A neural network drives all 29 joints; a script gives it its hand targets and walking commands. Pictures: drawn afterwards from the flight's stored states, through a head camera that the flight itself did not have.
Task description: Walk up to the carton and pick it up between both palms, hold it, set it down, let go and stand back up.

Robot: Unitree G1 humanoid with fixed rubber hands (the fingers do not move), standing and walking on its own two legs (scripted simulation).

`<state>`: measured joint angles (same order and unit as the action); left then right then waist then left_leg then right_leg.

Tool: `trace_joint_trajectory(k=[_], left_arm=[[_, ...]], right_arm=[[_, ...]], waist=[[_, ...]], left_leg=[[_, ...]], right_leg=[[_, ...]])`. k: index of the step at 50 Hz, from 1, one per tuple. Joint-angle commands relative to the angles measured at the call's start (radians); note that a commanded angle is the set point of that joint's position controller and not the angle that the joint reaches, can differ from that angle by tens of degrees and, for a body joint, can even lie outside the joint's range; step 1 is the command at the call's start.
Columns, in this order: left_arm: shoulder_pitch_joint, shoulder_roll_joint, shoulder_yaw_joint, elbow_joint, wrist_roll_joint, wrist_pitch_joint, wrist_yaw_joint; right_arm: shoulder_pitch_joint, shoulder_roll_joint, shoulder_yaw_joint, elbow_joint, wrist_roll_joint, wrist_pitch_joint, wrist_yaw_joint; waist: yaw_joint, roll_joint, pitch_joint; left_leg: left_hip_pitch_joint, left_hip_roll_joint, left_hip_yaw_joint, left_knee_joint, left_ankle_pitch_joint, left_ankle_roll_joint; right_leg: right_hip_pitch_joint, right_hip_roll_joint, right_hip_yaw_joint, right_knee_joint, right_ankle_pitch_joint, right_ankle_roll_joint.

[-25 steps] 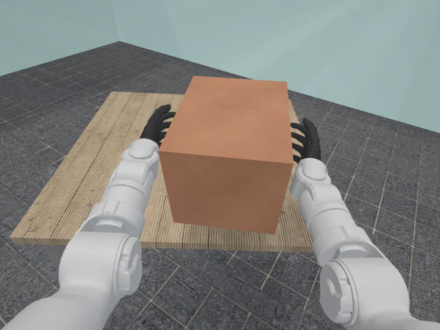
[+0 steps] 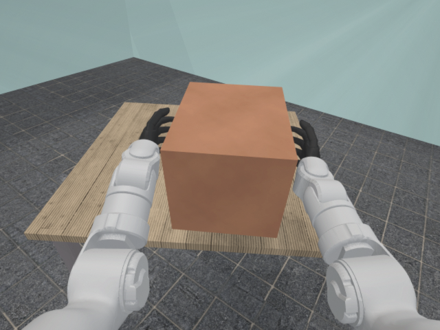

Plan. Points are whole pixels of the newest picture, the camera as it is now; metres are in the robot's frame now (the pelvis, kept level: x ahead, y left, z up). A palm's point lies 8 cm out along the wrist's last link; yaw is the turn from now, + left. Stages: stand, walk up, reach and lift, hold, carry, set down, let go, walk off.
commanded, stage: reach and lift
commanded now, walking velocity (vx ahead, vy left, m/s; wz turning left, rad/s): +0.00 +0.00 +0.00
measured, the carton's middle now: (230, 154) +0.44 -0.02 +0.15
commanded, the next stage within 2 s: hold in 0.52 s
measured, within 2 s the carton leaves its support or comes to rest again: neither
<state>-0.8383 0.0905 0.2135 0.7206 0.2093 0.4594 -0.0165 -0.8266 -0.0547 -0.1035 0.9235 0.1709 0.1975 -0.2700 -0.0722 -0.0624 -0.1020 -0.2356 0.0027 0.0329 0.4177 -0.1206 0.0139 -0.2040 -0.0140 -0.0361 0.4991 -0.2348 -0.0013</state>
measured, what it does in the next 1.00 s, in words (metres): stands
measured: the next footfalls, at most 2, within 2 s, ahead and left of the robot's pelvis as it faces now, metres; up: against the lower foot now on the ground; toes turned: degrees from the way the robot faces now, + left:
none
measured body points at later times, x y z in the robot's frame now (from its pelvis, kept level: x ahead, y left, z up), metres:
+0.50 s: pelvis +0.00 +0.00 +0.00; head -0.04 +0.02 +0.45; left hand +0.42 +0.14 +0.20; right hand +0.40 -0.16 +0.19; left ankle +0.07 +0.12 -0.74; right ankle +0.03 -0.11 -0.74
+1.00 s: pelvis +0.00 +0.00 +0.00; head -0.05 +0.02 +0.45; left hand +0.40 +0.15 +0.22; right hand +0.40 -0.15 +0.21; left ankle +0.07 +0.12 -0.74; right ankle +0.03 -0.11 -0.74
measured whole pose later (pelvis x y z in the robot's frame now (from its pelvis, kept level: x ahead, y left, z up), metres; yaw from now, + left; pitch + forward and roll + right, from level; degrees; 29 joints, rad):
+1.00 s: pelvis +0.00 +0.00 +0.00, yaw +0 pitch -4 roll +1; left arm -0.76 0.06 0.22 0.36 0.23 0.66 -0.01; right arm -0.83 -0.06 -0.08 0.71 0.20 0.33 -0.26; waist -0.07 -0.06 -0.07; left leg -0.23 0.00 0.03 0.41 -0.12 0.01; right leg -0.20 -0.01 -0.04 0.49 -0.24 -0.01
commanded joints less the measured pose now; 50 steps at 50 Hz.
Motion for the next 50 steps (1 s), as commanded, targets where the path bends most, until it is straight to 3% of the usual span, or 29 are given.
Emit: trace_joint_trajectory(k=[1,24,43,50], left_arm=[[-0.610,-0.688,-0.107,-0.184,-0.006,-0.005,-0.067],[-0.575,-0.681,-0.178,-0.344,-0.018,0.075,-0.067],[-0.536,-0.681,-0.258,-0.510,-0.046,0.154,-0.083],[-0.536,-0.664,-0.246,-0.512,-0.041,0.176,-0.096]], right_arm=[[-0.874,0.613,0.312,-0.340,0.080,-0.029,0.226],[-0.857,0.586,0.343,-0.451,0.100,0.011,0.220],[-0.790,0.576,0.383,-0.563,0.139,0.083,0.192],[-0.765,0.561,0.362,-0.540,0.129,0.113,0.191]], waist=[[0.174,0.049,-0.273],[0.147,0.065,-0.345],[0.090,0.082,-0.369],[0.076,0.075,-0.328]], left_leg=[[0.288,-0.003,-0.027,-0.109,0.019,0.013],[0.334,-0.002,-0.037,-0.086,0.083,-0.001],[0.355,-0.008,-0.039,-0.081,0.122,-0.014],[0.329,-0.007,-0.038,-0.107,0.051,-0.008]], right_leg=[[0.062,0.075,-0.008,-0.268,-0.093,0.006],[0.086,0.076,-0.011,-0.249,-0.021,0.009],[0.129,0.077,-0.008,-0.245,0.060,0.011],[0.129,0.073,-0.008,-0.250,0.020,0.011]])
